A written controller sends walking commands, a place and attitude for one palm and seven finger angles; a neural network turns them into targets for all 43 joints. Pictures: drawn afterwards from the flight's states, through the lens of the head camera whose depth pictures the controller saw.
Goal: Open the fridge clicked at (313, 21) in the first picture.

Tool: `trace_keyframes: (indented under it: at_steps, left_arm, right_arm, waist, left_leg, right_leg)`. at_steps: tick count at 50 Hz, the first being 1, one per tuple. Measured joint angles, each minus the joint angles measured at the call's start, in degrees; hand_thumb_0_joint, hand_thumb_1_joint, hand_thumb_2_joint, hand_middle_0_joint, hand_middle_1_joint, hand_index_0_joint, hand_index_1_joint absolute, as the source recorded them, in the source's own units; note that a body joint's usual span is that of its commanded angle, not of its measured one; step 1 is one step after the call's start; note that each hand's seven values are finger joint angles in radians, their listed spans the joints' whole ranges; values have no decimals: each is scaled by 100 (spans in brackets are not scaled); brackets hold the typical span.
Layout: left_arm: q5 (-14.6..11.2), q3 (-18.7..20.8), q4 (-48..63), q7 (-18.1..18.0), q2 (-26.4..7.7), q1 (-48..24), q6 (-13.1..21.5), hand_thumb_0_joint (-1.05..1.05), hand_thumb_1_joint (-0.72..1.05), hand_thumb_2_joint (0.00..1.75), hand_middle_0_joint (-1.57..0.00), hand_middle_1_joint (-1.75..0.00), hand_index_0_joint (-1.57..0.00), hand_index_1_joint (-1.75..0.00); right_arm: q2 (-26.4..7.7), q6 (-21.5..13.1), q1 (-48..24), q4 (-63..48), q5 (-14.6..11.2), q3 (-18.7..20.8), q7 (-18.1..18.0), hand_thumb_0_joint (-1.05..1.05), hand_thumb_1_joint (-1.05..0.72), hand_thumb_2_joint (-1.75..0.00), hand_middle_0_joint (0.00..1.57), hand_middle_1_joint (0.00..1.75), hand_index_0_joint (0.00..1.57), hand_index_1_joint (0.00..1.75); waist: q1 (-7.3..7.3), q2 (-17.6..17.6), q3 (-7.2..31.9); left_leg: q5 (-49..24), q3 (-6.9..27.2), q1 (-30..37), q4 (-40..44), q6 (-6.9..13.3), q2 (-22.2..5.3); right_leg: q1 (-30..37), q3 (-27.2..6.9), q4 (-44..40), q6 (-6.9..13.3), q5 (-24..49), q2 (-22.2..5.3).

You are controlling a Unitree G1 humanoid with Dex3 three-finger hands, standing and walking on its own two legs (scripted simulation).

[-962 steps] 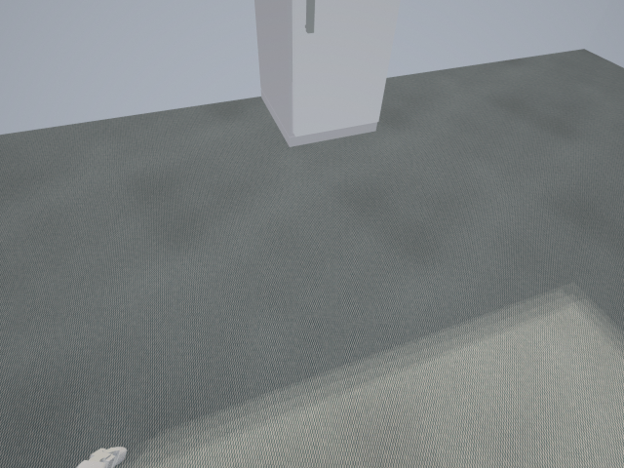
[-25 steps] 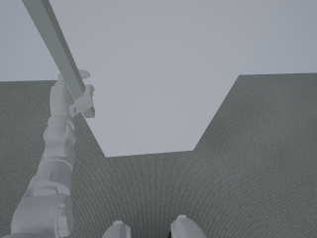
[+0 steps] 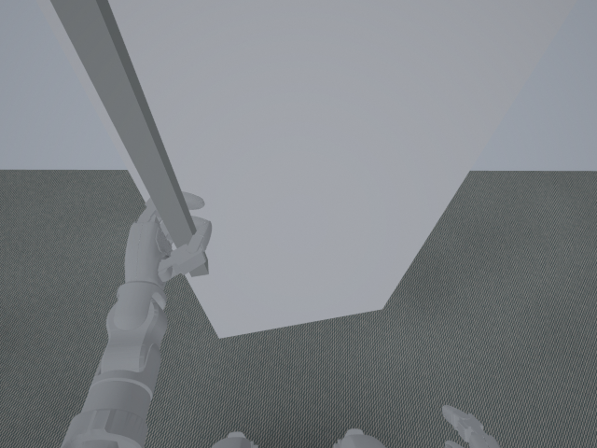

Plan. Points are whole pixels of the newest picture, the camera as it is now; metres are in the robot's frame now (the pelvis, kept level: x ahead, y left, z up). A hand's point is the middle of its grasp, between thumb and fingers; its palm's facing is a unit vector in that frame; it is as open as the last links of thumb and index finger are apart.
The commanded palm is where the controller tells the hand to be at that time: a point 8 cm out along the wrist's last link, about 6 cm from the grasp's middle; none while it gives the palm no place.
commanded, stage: walk backward, drawing the door open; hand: left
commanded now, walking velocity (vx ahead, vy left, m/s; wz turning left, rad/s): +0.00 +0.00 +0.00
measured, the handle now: (153, 148) +0.42 +0.17 +0.17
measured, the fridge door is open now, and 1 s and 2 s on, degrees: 9 35 75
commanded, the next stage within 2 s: stop walking and hold the door back in 1.88 s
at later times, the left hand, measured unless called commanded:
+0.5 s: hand (216, 320) +0.27 +0.10 +0.05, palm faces +0.08 -0.99 -0.08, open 6.5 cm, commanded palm +0.23 +0.15 +0.05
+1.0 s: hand (269, 399) +0.18 +0.04 +0.05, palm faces +0.22 -0.97 -0.11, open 6.7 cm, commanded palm +0.14 +0.08 +0.05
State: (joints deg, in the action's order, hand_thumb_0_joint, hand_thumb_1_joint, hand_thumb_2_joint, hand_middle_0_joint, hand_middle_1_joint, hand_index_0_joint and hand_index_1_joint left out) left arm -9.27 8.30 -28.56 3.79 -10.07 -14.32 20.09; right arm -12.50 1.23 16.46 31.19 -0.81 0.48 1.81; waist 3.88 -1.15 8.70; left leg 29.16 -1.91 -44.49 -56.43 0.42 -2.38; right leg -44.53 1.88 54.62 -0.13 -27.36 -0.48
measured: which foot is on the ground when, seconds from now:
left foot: down 0.00-0.88, up 0.90-1.00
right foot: down 0.00-1.00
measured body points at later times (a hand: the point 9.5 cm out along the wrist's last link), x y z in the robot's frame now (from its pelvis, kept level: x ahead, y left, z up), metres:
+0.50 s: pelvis -0.04 -0.02 +0.05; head -0.02 -0.03 +0.50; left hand +0.26 +0.15 +0.06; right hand +0.13 -0.23 -0.05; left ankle -0.03 +0.11 -0.68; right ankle -0.02 -0.12 -0.68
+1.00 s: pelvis -0.10 -0.13 +0.03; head -0.10 -0.14 +0.48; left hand +0.17 +0.09 +0.06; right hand +0.07 -0.35 -0.08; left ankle -0.07 +0.04 -0.67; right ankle -0.02 -0.12 -0.68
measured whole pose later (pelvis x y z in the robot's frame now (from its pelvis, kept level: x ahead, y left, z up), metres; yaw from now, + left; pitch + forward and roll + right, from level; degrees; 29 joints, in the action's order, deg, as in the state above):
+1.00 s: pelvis -0.10 -0.13 +0.03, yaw +11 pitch -5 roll -1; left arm -3.6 -0.8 -22.2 -6.8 -5.7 -3.1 3.1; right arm -12.6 -0.6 12.3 39.9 -1.2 0.9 -5.7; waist 5.1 -2.7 -4.6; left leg 18.6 2.1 -21.5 -46.3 -0.9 -3.8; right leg -17.3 16.4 35.5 9.0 -14.6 3.2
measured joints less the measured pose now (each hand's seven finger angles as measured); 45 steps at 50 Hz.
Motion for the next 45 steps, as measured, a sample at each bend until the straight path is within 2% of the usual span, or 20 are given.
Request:
trace_keyframes:
  at_steps: [2,3,4,5,8,12,16,24,35,40,45]
  left_arm:
    - [-5,-106,293,-21,57,332,-26,3,63,69,-34,-140,-39,-140]
    - [111,-180,452,-104,64,460,-113,3,62,69,-34,-140,-39,-140]
    - [246,-286,573,-225,59,562,-264,2,61,68,-34,-140,-39,-140]
    - [336,-415,635,-351,61,648,-429,2,61,68,-35,-138,-39,-140]
    - [468,-717,629,-680,183,889,-774,3,61,69,-32,-130,-39,-140]
    - [542,-969,467,-911,343,1033,-1004,4,61,69,-28,-124,-38,-140]
    - [551,-1096,295,-992,431,1005,-1119,5,62,69,-25,-120,-36,-140]
    - [539,-1114,103,-1035,492,861,-1222,5,63,68,-22,-116,-32,-140]
    - [475,-945,159,-1078,493,954,-1304,4,64,67,-21,-113,-31,-140]
    - [437,-845,323,-1115,463,1087,-1428,3,64,67,-22,-113,-31,-140]
    - [444,-781,527,-1131,419,1192,-1602,3,63,67,-22,-113,-30,-140]
  right_arm:
    - [13,7,14,-82,-14,-17,6,1,-90,-90,20,30,20,30]
    - [38,66,-9,-93,-57,-34,-66,1,-90,-90,20,30,20,30]
    - [68,154,-30,-90,-92,-57,-193,1,-90,-90,20,30,20,30]
    - [96,235,-31,-79,-112,-82,-319,1,-90,-90,20,30,20,30]
    - [140,426,-17,-30,-144,-172,-605,1,-90,-90,20,30,20,30]
    - [118,567,-106,13,-110,-247,-803,1,-90,-90,20,30,20,30]
    - [116,618,-292,47,-33,-284,-842,1,-90,-90,20,30,20,30]
    - [203,565,-552,66,66,-337,-776,1,-90,-90,20,30,21,30]
    - [138,339,-522,313,8,-181,-730,1,-90,-90,20,30,21,30]
    - [83,166,-481,508,-28,-65,-722,1,-90,-90,20,30,21,30]
    - [40,-16,-473,696,-31,2,-726,1,-90,-90,20,30,20,30]
  waist:
    - [-11,7,-5]
    - [-20,37,-100]
    - [-27,61,-221]
    - [-28,78,-299]
    - [-28,113,-370]
    - [-47,81,-459]
    - [-83,55,-595]
    - [-142,27,-856]
    - [-144,-86,-1046]
    - [-101,-82,-1148]
    - [-31,-74,-1250]
  left_leg:
    - [-11,-12,99,51,0,0]
    - [-23,-22,263,119,-1,13]
    - [-68,-15,498,249,-21,36]
    - [-135,2,737,417,-16,69]
    - [-376,36,1380,988,13,152]
    - [-670,70,1989,1575,43,207]
    - [-928,86,2331,1965,38,233]
    - [-1438,193,2567,2503,-85,185]
    - [-1909,524,2579,2835,-379,-52]
    - [-1961,684,2620,2801,-309,-146]
    - [-1774,861,2534,2393,-117,-235]
  right_leg:
    - [87,-12,-36,-1,14,3]
    - [240,-22,-82,-10,19,-9]
    - [478,-15,-193,-21,37,-29]
    - [724,1,-358,-121,161,-61]
    - [1387,53,-889,-69,292,-120]
    - [2019,103,-1475,-70,560,-156]
    - [2356,128,-1834,-70,798,-171]
    - [2566,244,-2246,68,1190,-109]
    - [2580,579,-2417,451,1482,139]
    - [2641,745,-2344,641,1485,243]
    - [2694,956,-2132,820,1400,342]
